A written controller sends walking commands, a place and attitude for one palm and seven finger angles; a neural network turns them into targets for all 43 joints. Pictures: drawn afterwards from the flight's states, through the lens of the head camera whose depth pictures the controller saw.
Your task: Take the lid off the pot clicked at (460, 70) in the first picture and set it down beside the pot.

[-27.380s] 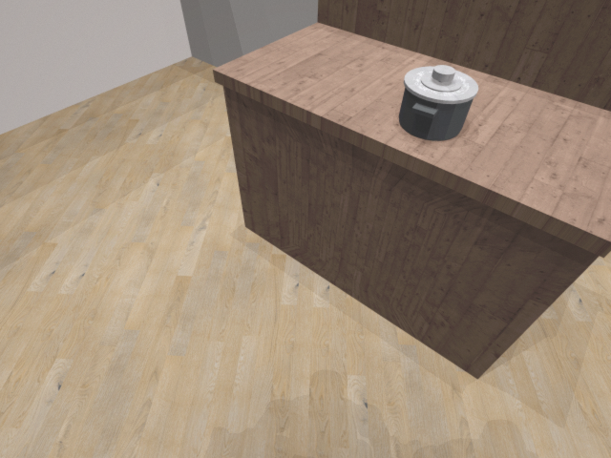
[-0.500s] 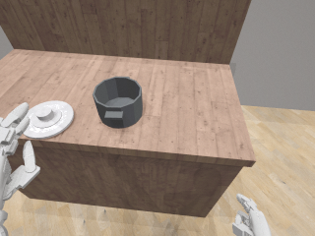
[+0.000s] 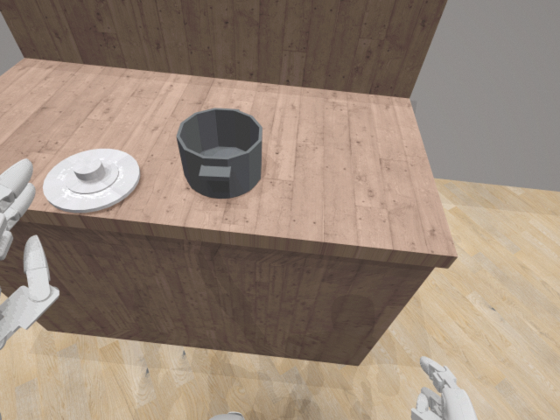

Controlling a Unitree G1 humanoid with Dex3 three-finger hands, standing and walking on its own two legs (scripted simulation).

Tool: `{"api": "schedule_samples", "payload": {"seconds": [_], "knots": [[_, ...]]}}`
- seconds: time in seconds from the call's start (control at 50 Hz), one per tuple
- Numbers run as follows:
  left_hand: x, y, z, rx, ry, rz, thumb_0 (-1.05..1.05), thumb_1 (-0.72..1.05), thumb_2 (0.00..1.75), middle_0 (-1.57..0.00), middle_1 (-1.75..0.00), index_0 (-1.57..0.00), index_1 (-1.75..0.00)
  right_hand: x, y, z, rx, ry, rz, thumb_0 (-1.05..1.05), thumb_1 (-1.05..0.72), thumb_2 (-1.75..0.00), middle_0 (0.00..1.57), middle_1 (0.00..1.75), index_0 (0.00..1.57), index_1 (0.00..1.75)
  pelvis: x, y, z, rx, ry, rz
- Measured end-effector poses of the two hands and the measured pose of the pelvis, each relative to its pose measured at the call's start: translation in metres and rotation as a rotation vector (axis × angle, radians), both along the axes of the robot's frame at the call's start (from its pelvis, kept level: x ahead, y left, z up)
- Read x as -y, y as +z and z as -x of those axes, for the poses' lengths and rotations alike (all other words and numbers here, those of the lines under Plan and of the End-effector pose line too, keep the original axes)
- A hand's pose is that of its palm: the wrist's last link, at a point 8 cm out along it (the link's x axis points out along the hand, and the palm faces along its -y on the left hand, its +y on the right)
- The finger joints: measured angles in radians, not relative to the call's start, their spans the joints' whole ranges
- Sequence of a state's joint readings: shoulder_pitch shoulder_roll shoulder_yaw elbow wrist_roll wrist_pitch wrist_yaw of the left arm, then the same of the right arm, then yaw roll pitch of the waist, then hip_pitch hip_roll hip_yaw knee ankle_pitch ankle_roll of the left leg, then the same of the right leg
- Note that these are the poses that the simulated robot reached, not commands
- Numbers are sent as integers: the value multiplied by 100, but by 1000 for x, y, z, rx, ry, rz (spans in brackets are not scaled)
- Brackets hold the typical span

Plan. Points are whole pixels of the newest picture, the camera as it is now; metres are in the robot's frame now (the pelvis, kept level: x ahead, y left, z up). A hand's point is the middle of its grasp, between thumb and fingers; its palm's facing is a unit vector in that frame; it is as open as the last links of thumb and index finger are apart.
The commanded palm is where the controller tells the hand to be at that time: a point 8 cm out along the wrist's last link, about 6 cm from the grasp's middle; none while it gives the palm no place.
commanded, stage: step back with the hand held close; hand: left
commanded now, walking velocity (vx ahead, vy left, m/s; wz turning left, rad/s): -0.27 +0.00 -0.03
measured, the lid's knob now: (88, 168) +0.52 +0.39 +0.02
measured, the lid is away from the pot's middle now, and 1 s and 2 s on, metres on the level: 0.25 0.25 0.25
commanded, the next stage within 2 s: stop stepping back and stand still in 0.88 s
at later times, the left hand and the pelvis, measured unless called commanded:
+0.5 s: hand (18, 324) +0.16 +0.23 +0.20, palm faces +0.28 -0.87 -0.40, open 7.4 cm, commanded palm +0.10 +0.29 +0.21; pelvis -0.05 +0.01 +0.00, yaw -3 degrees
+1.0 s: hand out of the picture +0.08 +0.25 +0.19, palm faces +0.17 -0.90 -0.41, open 7.4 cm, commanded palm +0.00 +0.31 +0.21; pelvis -0.16 +0.04 +0.02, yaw -5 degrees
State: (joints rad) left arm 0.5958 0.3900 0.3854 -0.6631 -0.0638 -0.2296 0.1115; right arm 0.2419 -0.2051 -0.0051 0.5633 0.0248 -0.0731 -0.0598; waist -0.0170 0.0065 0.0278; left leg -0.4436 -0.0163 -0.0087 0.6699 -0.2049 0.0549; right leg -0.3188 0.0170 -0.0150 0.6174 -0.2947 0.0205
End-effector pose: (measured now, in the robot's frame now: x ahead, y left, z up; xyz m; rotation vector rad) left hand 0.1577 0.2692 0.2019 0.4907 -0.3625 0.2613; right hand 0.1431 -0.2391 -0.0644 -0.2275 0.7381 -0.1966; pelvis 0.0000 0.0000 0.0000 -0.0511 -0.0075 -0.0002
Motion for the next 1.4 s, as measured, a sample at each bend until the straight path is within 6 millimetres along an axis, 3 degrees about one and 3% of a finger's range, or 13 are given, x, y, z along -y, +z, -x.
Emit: {"api": "schedule_samples", "payload": {"seconds": [0.12, 0.34, 0.44, 0.54, 0.72, 0.8, 0.92, 0.98, 1.04, 1.14, 1.2, 1.26, 1.4], "knots": [[-9, 5, 3, -15, 21, -21, 1, 89, 89, -21, -30, -21, -30, -8, 13, 8, 54, 9, 3, 1, -90, -90, 20, 30, 20, 30, -2, 7, 12, -20, -27, 3], [16, 7, 20, 7, -114, -31, 1, 89, 89, -22, -30, -21, -30, 0, 8, 32, 30, -7, 6, 1, -90, -90, 20, 30, 20, 30, -1, 4, 37, -23, -43, 13], [0, 4, 27, 72, -119, -11, 1, 89, 89, -22, -30, -21, -30, 4, 7, 49, 20, -69, 50, 1, -90, -90, 20, 30, 20, 30, -11, -3, 41, 3, -43, 26], [-16, 7, 33, 56, -68, -2, 1, 89, 89, -22, -30, -21, -30, -8, 17, 65, 41, -52, 50, 1, -90, -90, 20, 30, 20, 30, -15, 5, 57, -17, -61, 25], [-1, 12, 74, 40, -132, -19, 1, 89, 89, -21, -30, -21, -30, -19, 11, 100, 28, -26, 4, 1, -90, -90, 20, 30, 20, 30, -17, 7, 88, -14, -80, 16], [-9, 11, 81, 94, -131, 34, 1, 89, 89, -22, -30, -21, -30, -21, 13, 117, -9, -62, 23, 1, -90, -90, 20, 30, 20, 30, -25, 9, 94, -23, -82, -16], [-30, 2, 87, 77, -136, 34, 1, 89, 89, -21, -30, -21, -30, -33, 18, 138, 35, -67, 38, 1, -90, -90, 20, 30, 20, 30, -40, 5, 131, -28, -91, -35], [-27, 5, 104, 4, -161, 26, 1, 89, 89, -21, -30, -20, -30, -42, 26, 159, 55, -56, 6, 1, -90, -90, 20, 30, 20, 30, -41, 13, 149, -31, -99, -15], [-25, -6, 119, -86, -161, 34, 1, 89, 89, -21, -30, -20, -30, -46, 22, 183, 26, -41, -17, 1, -90, -90, 20, 30, 20, 30, -43, 17, 170, -30, -78, 12], [-22, 15, 175, -93, -129, -72, 1, 89, 89, -22, -30, -21, -30, -42, 22, 220, 31, -53, -34, 1, -90, -90, 20, 30, 20, 30, -33, 17, 195, -35, -74, -2], [-16, 25, 209, -57, -98, -145, 1, 89, 89, -22, -30, -21, -30, -35, 11, 237, 20, -27, -33, 1, -90, -90, 20, 30, 20, 30, -28, 11, 212, -19, -57, -23], [-20, 31, 233, 6, -56, -105, 1, 89, 89, -22, -30, -21, -30, -27, 2, 253, -35, -24, -27, 1, -90, -90, 20, 30, 20, 30, -29, 13, 224, 0, -56, -31], [-40, 5, 235, 29, 50, 76, 1, 89, 89, -21, -30, -21, -30, -13, 12, 271, 15, -73, 26, 1, -90, -90, 20, 30, 20, 30, -36, 15, 240, -21, -44, -70]]}}
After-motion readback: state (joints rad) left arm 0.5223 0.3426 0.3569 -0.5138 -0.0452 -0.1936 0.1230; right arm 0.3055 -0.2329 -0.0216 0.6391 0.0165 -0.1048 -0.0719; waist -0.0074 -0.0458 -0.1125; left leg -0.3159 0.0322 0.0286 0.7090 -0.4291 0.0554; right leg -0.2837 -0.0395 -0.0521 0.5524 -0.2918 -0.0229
